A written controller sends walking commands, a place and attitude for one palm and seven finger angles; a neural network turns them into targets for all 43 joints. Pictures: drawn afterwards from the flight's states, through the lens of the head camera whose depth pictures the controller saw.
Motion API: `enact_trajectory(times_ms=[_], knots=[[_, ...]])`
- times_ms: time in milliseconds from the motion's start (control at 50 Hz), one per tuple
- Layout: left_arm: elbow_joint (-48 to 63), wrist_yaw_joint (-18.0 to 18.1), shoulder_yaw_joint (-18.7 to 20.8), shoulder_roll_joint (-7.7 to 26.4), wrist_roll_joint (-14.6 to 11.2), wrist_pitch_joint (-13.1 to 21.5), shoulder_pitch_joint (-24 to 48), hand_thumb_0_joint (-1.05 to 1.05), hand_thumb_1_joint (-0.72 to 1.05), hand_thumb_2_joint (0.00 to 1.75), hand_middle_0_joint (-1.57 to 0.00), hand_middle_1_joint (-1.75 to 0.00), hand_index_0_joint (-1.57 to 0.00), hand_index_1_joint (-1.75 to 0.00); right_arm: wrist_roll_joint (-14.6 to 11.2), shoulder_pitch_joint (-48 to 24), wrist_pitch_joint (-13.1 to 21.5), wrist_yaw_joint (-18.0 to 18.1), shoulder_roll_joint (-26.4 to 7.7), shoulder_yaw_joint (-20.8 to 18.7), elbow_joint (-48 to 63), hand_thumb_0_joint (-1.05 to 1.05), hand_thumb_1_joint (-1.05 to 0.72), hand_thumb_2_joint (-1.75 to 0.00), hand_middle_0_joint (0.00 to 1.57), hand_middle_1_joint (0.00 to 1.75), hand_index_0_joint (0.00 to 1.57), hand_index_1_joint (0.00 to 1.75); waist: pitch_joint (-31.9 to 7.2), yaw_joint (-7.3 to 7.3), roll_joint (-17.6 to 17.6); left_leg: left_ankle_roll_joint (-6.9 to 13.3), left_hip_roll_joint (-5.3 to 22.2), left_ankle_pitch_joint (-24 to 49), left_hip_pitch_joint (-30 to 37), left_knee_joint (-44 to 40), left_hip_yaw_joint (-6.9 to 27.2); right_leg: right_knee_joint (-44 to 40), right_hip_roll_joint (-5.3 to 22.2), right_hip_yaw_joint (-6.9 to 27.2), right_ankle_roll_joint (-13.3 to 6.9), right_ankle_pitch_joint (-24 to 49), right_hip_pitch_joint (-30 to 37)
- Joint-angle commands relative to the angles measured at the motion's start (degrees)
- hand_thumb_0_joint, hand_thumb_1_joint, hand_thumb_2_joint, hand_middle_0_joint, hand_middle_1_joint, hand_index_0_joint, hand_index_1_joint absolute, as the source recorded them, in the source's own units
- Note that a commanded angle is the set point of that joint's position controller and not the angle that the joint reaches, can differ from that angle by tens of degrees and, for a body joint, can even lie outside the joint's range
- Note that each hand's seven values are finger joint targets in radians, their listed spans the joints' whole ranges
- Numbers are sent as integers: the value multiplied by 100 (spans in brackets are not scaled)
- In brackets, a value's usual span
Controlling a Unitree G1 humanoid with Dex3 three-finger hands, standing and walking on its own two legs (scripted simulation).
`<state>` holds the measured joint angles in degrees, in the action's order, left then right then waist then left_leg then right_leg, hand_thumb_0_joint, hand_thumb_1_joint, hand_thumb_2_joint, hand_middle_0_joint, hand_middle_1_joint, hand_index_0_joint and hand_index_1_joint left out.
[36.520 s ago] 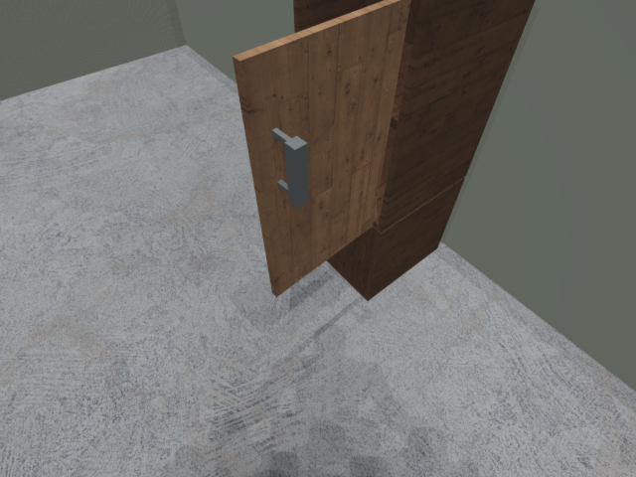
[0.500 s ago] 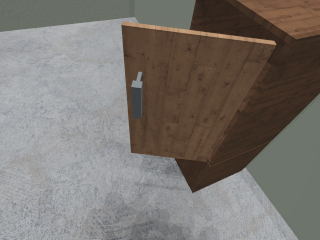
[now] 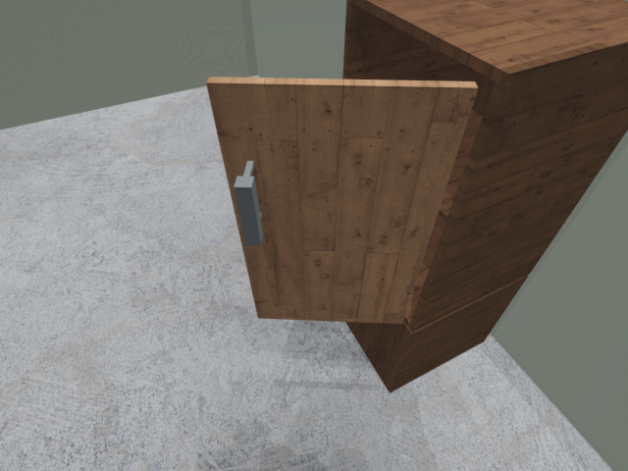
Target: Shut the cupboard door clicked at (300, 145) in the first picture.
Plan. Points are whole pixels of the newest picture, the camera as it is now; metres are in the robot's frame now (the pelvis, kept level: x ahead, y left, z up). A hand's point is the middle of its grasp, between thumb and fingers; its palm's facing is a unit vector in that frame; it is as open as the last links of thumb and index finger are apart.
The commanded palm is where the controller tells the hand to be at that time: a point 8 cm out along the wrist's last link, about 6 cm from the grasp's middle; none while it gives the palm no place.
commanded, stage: come to a stop and stand still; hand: left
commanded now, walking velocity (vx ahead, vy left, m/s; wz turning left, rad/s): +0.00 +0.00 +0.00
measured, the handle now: (252, 203) +0.49 +0.13 +0.07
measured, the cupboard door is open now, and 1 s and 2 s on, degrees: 61 61 61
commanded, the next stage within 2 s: look again from close up in 0.12 s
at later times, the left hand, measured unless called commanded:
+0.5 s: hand out of the picture +0.04 +0.19 -0.17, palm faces -0.01 -0.97 -0.22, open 7.4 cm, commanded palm none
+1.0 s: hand out of the picture +0.05 +0.22 -0.17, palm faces -0.03 -0.97 -0.24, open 7.4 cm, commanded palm none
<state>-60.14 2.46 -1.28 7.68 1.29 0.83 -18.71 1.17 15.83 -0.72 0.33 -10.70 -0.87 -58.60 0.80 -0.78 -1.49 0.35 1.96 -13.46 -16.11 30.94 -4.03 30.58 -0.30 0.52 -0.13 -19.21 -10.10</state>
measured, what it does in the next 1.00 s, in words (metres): stands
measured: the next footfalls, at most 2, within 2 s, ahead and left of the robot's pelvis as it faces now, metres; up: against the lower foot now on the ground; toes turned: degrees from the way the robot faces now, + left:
left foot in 1.44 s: +0.08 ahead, +0.06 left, +0.00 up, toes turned +0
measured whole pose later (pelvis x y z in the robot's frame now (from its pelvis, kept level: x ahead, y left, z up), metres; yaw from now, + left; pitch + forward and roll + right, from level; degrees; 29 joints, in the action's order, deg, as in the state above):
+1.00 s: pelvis +0.03 +0.01 +0.01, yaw -1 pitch +0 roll +1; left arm -62.2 1.6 0.0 14.2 1.3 -0.4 -14.2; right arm 1.2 8.7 0.8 1.2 -11.5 0.1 -63.2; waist 1.1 0.5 2.5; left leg 1.2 0.6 -13.2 -12.8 25.8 -5.9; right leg 26.1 1.1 2.2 1.1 -18.5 -7.7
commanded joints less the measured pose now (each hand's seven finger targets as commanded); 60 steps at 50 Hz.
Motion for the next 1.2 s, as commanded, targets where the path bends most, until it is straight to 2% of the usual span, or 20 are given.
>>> enact_trajectory(times_ms=[0,120,180,240,380,460,640,660,800,860,880,940,980,1020,1060,1080,1120,1140,1160,1180], knots=[[291,-1,160,927,-41,81,-147,0,90,90,-20,-30,-20,-30,-4,158,125,7,-464,-41,232,0,-90,-90,20,30,20,30,646,-30,397,90,207,-547,158,-622,426,-1162,479,733,-317,-1030,-1197],[234,-13,165,940,-66,96,-172,0,90,90,-20,-30,-20,-30,-30,264,238,44,-518,2,17,0,-90,-90,20,30,20,30,314,54,190,142,340,-131,201,-820,533,-929,441,605,-276,-126,-687],[170,-13,169,961,-67,113,-191,0,90,90,-20,-30,-20,-30,-43,258,283,63,-515,19,-80,0,-90,-90,20,30,20,30,187,102,229,161,376,406,269,-783,510,-835,467,546,-250,563,-414],[100,-14,176,978,-74,106,-152,0,90,90,-20,-30,-20,-30,-50,227,307,84,-569,3,-179,0,-90,-90,20,30,20,30,46,112,99,178,433,636,463,-791,510,-770,480,498,-225,856,-338],[14,-15,208,1089,-51,100,-20,0,90,90,-20,-30,-20,-30,-60,23,315,106,-675,-19,-275,0,-90,-90,20,30,20,30,21,104,173,188,462,1044,625,-768,479,-746,510,504,-196,1364,-233],[-9,-24,211,1151,-36,94,40,0,90,90,-20,-30,-20,-30,-69,-178,302,106,-728,-41,-262,0,-90,-90,20,30,20,30,130,112,197,195,481,1002,686,-809,451,-839,538,511,-175,1373,-286],[13,-54,229,1358,-30,94,227,0,90,90,-20,-30,-20,-30,-58,-524,310,93,-990,-69,-187,0,-90,-90,20,30,20,30,-115,93,137,188,497,1228,938,-855,492,-886,587,557,-148,1554,-212],[19,-49,232,1372,-19,103,236,0,90,90,-20,-30,-20,-30,-65,-578,306,94,-974,-75,-196,0,-90,-90,20,30,20,30,-9,113,224,202,500,1239,891,-847,483,-921,597,547,-146,1620,-210],[11,-73,241,1491,-26,84,344,0,90,90,-20,-30,-20,-30,-56,-733,315,88,-1148,-71,-176,0,-90,-90,20,30,20,30,-183,109,106,194,522,1401,1042,-931,513,-940,621,518,-121,1616,-130],[-147,-63,140,1096,-36,5,106,0,90,90,-20,-30,-20,-30,-43,-599,258,98,-757,19,-293,0,-90,-90,20,30,20,30,-71,107,229,178,606,1222,1017,-996,542,-961,547,359,-33,1243,-188],[-163,-68,138,1081,-38,-30,70,0,90,90,-20,-30,-20,-30,-30,-579,240,102,-795,12,-296,0,-90,-90,20,30,20,30,-13,96,130,170,625,1124,985,-1012,556,-911,519,328,-25,1138,-253],[-103,-112,182,1085,-10,-126,-11,0,90,90,-20,-30,-20,-30,0,-453,191,142,-970,-70,-303,0,-90,-90,20,30,20,30,57,67,-55,282,888,822,946,-1148,804,-574,359,137,-25,717,-496],[-9,-141,232,1065,22,-178,-63,0,90,90,-20,-30,-20,-30,12,-321,165,186,-1080,-147,-289,0,-90,-90,20,30,20,30,69,55,-201,450,1148,828,974,-1213,1032,-214,244,-27,-32,380,-732],[121,-171,288,1017,33,-230,-86,0,90,90,-20,-30,-20,-30,27,-145,142,237,-1211,-245,-239,0,-90,-90,20,30,20,30,20,4,-639,753,1576,1107,1109,-1293,1417,511,144,-179,-35,-269,-1143],[259,-205,337,938,40,-269,-37,0,90,90,-20,-30,-20,-30,49,-49,124,265,-1200,-296,-165,0,-90,-90,20,30,20,30,-2,-26,-585,1034,1891,1234,886,-1282,1599,1083,242,-125,-99,-971,-1262],[288,-225,370,867,37,-270,-130,0,90,90,-20,-30,-20,-30,64,-139,122,269,-1211,-318,-116,0,-90,-90,20,30,20,30,-70,60,-553,1004,1898,1261,642,-1153,1454,917,282,-53,-128,-855,-1044],[222,-263,418,789,45,-247,-567,0,90,90,-20,-30,-20,-30,59,-376,103,261,-1131,-317,-42,0,-90,-90,20,30,20,30,-178,311,-341,607,1425,796,-178,-538,766,-245,190,-207,-119,159,-29],[215,-245,457,981,86,-223,-703,0,90,90,-20,-30,-20,-30,25,-354,90,247,-878,-294,10,0,-90,-90,20,30,20,30,-82,347,444,296,832,-5,-726,180,211,-1002,533,298,-201,366,241],[222,-198,504,1329,97,-220,-743,0,90,90,-20,-30,-20,-30,-1,-347,67,212,-430,-202,98,0,-90,-90,20,30,20,30,116,330,1694,-7,80,-1295,-1362,1032,-523,-1584,1342,1208,-541,582,356],[276,-172,514,1304,86,-206,-817,0,90,90,-20,-30,-20,-30,2,-665,19,210,-420,-194,227,0,-90,-90,20,30,20,30,178,527,1761,29,-43,-2071,-1379,2158,-220,-1835,1691,1669,-949,709,-182]])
